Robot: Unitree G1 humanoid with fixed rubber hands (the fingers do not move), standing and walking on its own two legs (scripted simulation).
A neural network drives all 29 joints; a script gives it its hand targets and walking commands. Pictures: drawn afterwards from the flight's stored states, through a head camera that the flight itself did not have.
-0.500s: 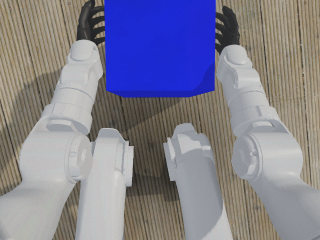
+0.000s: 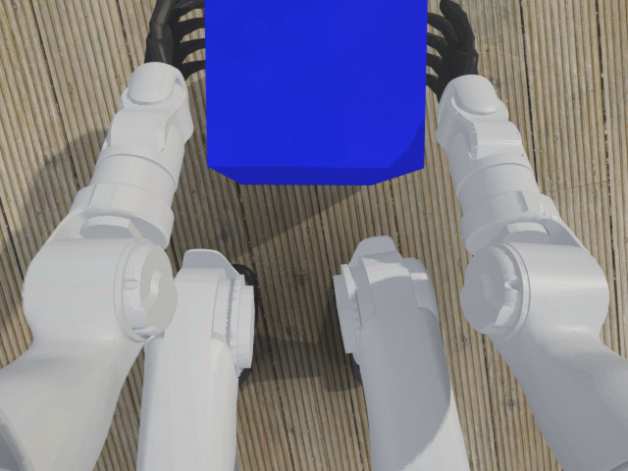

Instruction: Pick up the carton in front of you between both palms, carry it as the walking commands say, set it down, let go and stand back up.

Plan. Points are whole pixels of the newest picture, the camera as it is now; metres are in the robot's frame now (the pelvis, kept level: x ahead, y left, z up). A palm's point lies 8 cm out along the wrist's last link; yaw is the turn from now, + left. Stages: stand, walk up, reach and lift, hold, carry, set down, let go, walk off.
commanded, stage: set down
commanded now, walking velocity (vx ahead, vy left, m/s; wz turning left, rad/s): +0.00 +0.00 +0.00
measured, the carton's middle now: (311, 99) +0.50 -0.03 -0.23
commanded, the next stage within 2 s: let go in 1.50 s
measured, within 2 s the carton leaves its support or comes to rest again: rests again in 0.12 s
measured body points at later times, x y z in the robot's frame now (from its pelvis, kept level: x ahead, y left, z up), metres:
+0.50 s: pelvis +0.00 +0.00 -0.01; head +0.36 -0.01 +0.27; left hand +0.54 +0.17 -0.18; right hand +0.50 -0.23 -0.18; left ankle +0.12 +0.11 -0.33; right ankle +0.10 -0.11 -0.33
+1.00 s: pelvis +0.01 +0.00 +0.11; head +0.33 -0.01 +0.43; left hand +0.54 +0.16 -0.01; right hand +0.51 -0.23 -0.01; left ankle +0.12 +0.11 -0.33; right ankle +0.10 -0.11 -0.33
